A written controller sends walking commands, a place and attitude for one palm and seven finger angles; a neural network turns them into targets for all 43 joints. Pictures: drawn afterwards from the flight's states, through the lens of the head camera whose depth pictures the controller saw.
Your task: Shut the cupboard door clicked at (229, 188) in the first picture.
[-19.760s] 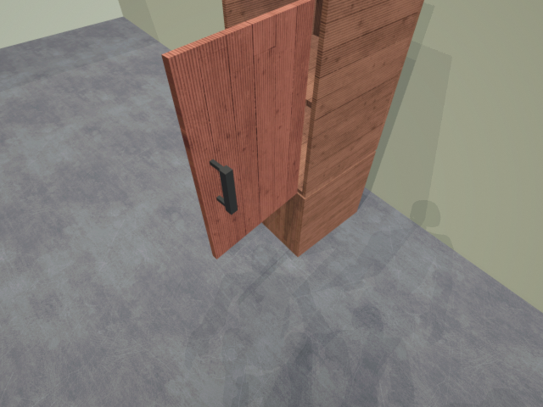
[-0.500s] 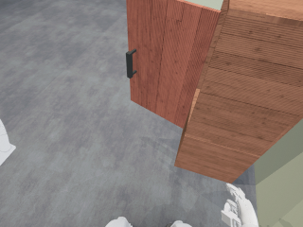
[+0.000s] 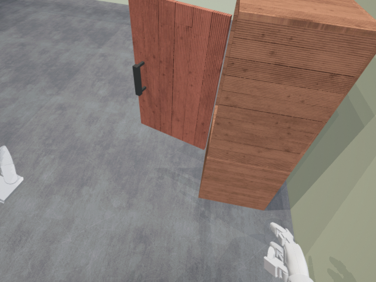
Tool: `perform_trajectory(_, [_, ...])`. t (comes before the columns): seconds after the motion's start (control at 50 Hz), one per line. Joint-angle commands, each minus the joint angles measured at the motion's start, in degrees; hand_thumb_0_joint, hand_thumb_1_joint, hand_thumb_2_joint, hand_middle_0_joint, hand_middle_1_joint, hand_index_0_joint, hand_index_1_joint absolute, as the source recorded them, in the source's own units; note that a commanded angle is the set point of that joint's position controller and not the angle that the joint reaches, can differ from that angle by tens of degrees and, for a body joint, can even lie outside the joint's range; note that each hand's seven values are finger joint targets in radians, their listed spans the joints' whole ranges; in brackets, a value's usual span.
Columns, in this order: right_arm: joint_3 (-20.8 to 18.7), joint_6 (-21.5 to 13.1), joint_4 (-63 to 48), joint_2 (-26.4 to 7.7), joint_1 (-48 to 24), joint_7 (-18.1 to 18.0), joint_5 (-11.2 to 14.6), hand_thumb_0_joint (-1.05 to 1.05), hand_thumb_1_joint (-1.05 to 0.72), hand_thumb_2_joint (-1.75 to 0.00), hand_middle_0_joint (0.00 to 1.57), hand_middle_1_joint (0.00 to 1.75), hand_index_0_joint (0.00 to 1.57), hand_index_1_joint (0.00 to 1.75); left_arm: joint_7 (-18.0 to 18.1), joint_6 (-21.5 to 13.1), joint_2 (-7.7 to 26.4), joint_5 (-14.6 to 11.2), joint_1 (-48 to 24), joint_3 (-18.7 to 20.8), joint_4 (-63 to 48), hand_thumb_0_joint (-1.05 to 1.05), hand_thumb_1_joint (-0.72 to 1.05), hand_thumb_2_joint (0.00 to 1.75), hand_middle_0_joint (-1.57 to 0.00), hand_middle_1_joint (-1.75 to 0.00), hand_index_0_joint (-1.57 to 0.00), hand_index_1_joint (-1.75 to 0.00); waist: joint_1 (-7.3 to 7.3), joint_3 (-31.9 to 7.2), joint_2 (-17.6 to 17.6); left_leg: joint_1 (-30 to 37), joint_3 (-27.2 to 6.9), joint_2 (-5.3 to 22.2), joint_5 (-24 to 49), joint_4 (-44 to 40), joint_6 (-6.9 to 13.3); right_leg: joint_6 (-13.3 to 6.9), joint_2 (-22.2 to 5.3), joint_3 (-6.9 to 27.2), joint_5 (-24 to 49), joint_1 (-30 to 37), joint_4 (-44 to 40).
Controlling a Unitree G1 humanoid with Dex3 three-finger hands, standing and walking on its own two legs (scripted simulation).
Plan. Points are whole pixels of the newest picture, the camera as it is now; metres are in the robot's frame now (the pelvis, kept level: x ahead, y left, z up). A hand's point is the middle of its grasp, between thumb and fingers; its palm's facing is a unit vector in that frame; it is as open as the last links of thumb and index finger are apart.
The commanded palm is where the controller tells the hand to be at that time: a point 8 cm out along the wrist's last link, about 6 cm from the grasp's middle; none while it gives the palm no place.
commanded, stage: stop stepping back and stand still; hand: left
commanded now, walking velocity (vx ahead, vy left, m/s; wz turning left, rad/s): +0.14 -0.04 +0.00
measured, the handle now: (140, 78) +0.86 +0.22 -0.05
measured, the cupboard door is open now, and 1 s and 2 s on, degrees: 73 73 73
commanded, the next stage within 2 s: let the arm hang, fingers relaxed in 0.64 s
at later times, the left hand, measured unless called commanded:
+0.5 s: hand out of the picture +0.17 +0.27 +0.17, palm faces +0.47 -0.78 -0.42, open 7.4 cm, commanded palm +0.10 +0.30 +0.18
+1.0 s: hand out of the picture +0.07 +0.19 -0.14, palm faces -0.09 -0.97 -0.21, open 7.4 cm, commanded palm none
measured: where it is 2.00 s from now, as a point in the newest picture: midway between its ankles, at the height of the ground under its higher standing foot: outside the picture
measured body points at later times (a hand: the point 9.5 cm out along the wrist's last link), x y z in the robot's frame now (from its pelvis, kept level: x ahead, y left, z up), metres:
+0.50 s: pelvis -0.05 +0.00 +0.00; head -0.07 +0.01 +0.45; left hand +0.14 +0.31 +0.19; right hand +0.07 -0.22 -0.09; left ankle +0.03 +0.10 -0.73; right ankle -0.06 -0.09 -0.73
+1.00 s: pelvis -0.06 +0.02 -0.01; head -0.04 +0.02 +0.44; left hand +0.07 +0.24 -0.13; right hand +0.07 -0.26 -0.12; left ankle +0.00 +0.12 -0.73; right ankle -0.06 -0.08 -0.73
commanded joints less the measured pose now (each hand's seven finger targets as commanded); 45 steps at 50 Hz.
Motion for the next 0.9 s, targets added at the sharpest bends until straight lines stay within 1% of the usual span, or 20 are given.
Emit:
perform_trajectory(0.0, [-2.54,-1.68,-9.76,-9.94,-1.37,-0.03,-0.27,0.0,-0.9,-0.9,0.2,0.3,0.2,0.3,0.39,-1.61,8.03,-1.6,10.2,8.48,-12.7,0.0,0.9,0.9,-0.2,-0.3,-0.2,-0.3,1.34,-4.07,13.3,0.46,-12.46,11.35,-3.77,-13.91,1.31,-0.54,0.96,-4.46,2.88,4.49,-5.58])
perform_trajectory(0.06, [-2.5,-0.85,-11.08,-9.68,-1.37,-0.23,-0.32,0.0,-0.9,-0.9,0.2,0.3,0.2,0.3,0.8,-1.3,8.88,-1.52,10.93,8.83,-14.99,0.0,0.9,0.9,-0.2,-0.3,-0.2,-0.3,0.03,-3.28,9.54,-5.81,-7.39,5.15,-18.89,-10.37,-1.1,-2.45,-1.54,-1.2,2.78,8.51,-11.97])
perform_trajectory(0.1, [-3.08,-0.43,-10.7,-9.79,-1.26,-0.43,-0.73,0.0,-0.9,-0.9,0.2,0.3,0.2,0.3,1.2,-0.87,9.41,-1.0,9.73,9.15,-14.5,0.0,0.9,0.9,-0.2,-0.3,-0.2,-0.3,0.22,-1.21,5.05,-4.46,-5.3,1.76,-21.37,-4.54,-1.99,-4.5,-4.16,4.37,-10.85,0.71,-16.97])
perform_trajectory(0.14, [-3.5,0.12,-9.41,-9.29,0.24,-0.64,-1.0,0.0,-0.9,-0.9,0.2,0.3,0.2,0.3,1.8,-1.03,9.45,-0.5,9.27,8.36,-13.82,0.0,0.9,0.9,-0.2,-0.3,-0.2,-0.3,0.02,0.66,-1.75,0.27,-5.13,-0.42,-13.71,8.5,-2.82,-9.01,-12.5,15.97,-22.22,-9.54,-24.96])
perform_trajectory(0.16, [-3.3,0.11,-8.47,-9.27,0.89,-0.63,-1.23,0.0,-0.9,-0.9,0.2,0.3,0.2,0.3,2.34,-1.25,9.01,-0.03,6.94,7.44,-13.73,0.0,0.9,0.9,-0.2,-0.3,-0.2,-0.3,-0.04,1.82,-2.94,0.61,-5.51,-0.49,-11.26,12.24,-2.74,-10.33,-15.09,18.04,-21.84,-11.29,-25.86])
perform_trajectory(0.2, [-3.24,-1.0,-7.01,-9.69,1.64,-0.84,-1.49,0.0,-0.9,-0.9,0.2,0.3,0.2,0.3,3.08,-2.12,8.82,0.79,1.16,6.19,-14.11,0.0,0.9,0.9,-0.2,-0.3,-0.2,-0.3,-0.42,1.21,-2.19,2.51,-6.1,-0.21,-8.57,9.55,-1.71,-9.51,-14.47,14.77,-16.19,-9.55,-22.75])
perform_trajectory(0.24, [-3.27,-2.37,-5.71,-10.42,2.12,-1.67,-1.76,0.0,-0.9,-0.9,0.2,0.3,0.2,0.3,3.21,-2.74,7.98,1.44,-4.66,4.43,-12.66,0.0,0.9,0.9,-0.2,-0.3,-0.2,-0.3,-0.79,2.45,2.26,6.28,-7.85,0.27,-10.79,0.15,-0.61,-6.29,-9.55,7.54,-13.9,-10.16,-16.65])
perform_trajectory(0.32, [-3.01,-4.5,-5.02,-11.03,1.12,-2.32,-1.07,0.0,-0.9,-0.9,0.2,0.3,0.2,0.3,2.86,-3.44,7.57,2.2,-5.61,4.19,-10.88,0.0,0.9,0.9,-0.2,-0.3,-0.2,-0.3,0.56,3.12,20.29,-2.95,-27.03,11.93,-37.94,-22.54,3.86,-0.88,1.95,-3.21,-3.25,-2.64,6.6])
perform_trajectory(0.38, [-2.91,-4.58,-5.68,-9.97,0.58,-1.65,-1.43,0.0,-0.9,-0.9,0.2,0.3,0.2,0.3,2.0,-2.74,6.13,1.94,-3.22,3.68,-8.65,0.0,0.9,0.9,-0.2,-0.3,-0.2,-0.3,1.19,5.0,14.15,-11.59,-23.66,11.59,-35.68,-23.78,3.3,-1.47,2.11,-4.51,-1.71,6.52,4.61])
perform_trajectory(0.44, [-2.76,-4.26,-6.04,-9.45,0.31,-0.61,-1.29,0.0,-0.9,-0.9,0.2,0.3,0.2,0.3,1.5,-2.51,6.0,1.51,2.12,3.76,-9.17,0.0,0.9,0.9,-0.2,-0.3,-0.2,-0.3,1.1,2.9,8.68,-8.9,-15.09,6.12,-27.21,-17.04,0.27,-2.28,1.58,-4.8,-0.48,10.6,-9.02])
perform_trajectory(0.48, [-2.9,-3.38,-6.45,-9.17,0.31,-0.06,-1.68,0.0,-0.9,-0.9,0.2,0.3,0.2,0.3,1.34,-2.52,7.32,0.86,4.01,5.44,-10.17,0.0,0.9,0.9,-0.2,-0.3,-0.2,-0.3,0.51,1.51,4.21,-6.04,-10.88,2.44,-18.5,-7.65,-1.09,-5.02,-3.15,3.18,-1.28,7.58,-15.26])
perform_trajectory(0.52, [-3.1,-2.71,-5.96,-8.98,0.55,0.65,-1.87,0.0,-0.9,-0.9,0.2,0.3,0.2,0.3,1.42,-2.5,9.19,0.26,4.04,7.36,-10.5,0.0,0.9,0.9,-0.2,-0.3,-0.2,-0.3,0.58,-1.21,-1.6,-1.3,-7.74,-0.32,-8.7,4.26,-2.33,-8.53,-11.7,15.34,-6.1,1.49,-21.77])
perform_trajectory(0.54, [-3.05,-2.13,-5.42,-8.28,1.33,0.8,-1.34,0.0,-0.9,-0.9,0.2,0.3,0.2,0.3,1.59,-1.94,7.46,-0.19,5.05,6.03,-9.39,0.0,0.9,0.9,-0.2,-0.3,-0.2,-0.3,0.65,-1.0,-4.11,-1.48,-7.88,-0.54,-6.84,7.56,-2.35,-9.88,-14.0,17.4,-6.24,0.58,-22.76])
perform_trajectory(0.58, [-2.8,-1.44,-5.92,-8.06,1.22,0.71,-0.96,0.0,-0.9,-0.9,0.2,0.3,0.2,0.3,2.07,-1.69,7.46,-0.37,5.73,6.21,-9.28,0.0,0.9,0.9,-0.2,-0.3,-0.2,-0.3,0.5,-0.89,-3.65,-0.88,-8.24,-0.47,-4.43,8.0,-2.34,-10.07,-14.07,15.98,0.78,0.93,-21.09])
perform_trajectory(0.66, [-2.48,-1.89,-5.53,-8.86,0.27,-0.73,-0.85,0.0,-0.9,-0.9,0.2,0.3,0.2,0.3,2.24,-2.32,7.67,-0.19,1.77,5.52,-9.34,0.0,0.9,0.9,-0.2,-0.3,-0.2,-0.3,0.81,-2.3,3.65,8.01,-9.17,1.35,4.92,-3.37,-0.98,-4.14,-6.56,5.93,14.86,2.03,-13.59])
perform_trajectory(0.7, [-2.85,-2.17,-5.91,-9.54,-0.1,-1.15,-0.43,0.0,-0.9,-0.9,0.2,0.3,0.2,0.3,2.01,-2.36,7.7,-0.05,-0.04,4.82,-9.26,0.0,0.9,0.9,-0.2,-0.3,-0.2,-0.3,1.37,-2.61,3.77,10.37,-9.84,2.85,9.91,-3.41,-0.34,-2.17,-4.16,5.3,19.18,2.27,-12.9])
perform_trajectory(0.72, [-4.92,-7.16,2.64,-15.66,-4.3,4.22,0.36,0.0,-0.9,-0.9,0.2,0.3,0.2,0.3,-6.16,3.94,-5.52,2.59,-0.52,-21.19,29.86,0.0,0.9,0.9,-0.2,-0.3,-0.2,-0.3,-1.58,1.26,8.0,9.41,-12.55,5.06,26.5,2.94,-0.1,-2.48,-5.97,-3.21,25.53,-4.95,-2.49])
perform_trajectory(0.76, [-5.55,-0.88,3.44,-17.84,0.19,3.99,-0.34,0.0,-0.9,-0.9,0.2,0.3,0.2,0.3,-8.42,12.28,-5.78,3.41,-1.5,-18.77,31.57,0.0,0.9,0.9,-0.2,-0.3,-0.2,-0.3,0.51,1.0,8.68,4.73,-13.7,7.15,29.89,-1.41,1.71,-2.08,-3.6,-2.04,15.4,-1.06,0.46])
perform_trajectory(0.8, [-4.37,0.81,3.95,-17.01,0.28,3.86,-1.32,0.0,-0.9,-0.9,0.2,0.3,0.2,0.3,-8.62,12.24,-6.11,3.37,-5.04,-19.4,36.82,0.0,0.9,0.9,-0.2,-0.3,-0.2,-0.3,1.53,0.63,5.66,-0.08,-18.49,9.51,22.37,-4.07,4.52,-2.27,-2.21,-2.35,2.94,-0.32,3.05])
perform_trajectory(0.88, [-3.47,2.49,4.8,-16.47,-1.56,3.79,-1.68,0.0,-0.9,-0.9,0.2,0.3,0.2,0.3,-9.04,10.81,-1.51,3.85,-7.78,-19.79,50.29,0.0,0.9,0.9,-0.2,-0.3,-0.2,-0.3,2.6,-4.84,-6.95,0.6,-15.53,3.59,12.31,-0.39,1.91,-4.3,-6.07,3.18,15.13,6.81,-6.86])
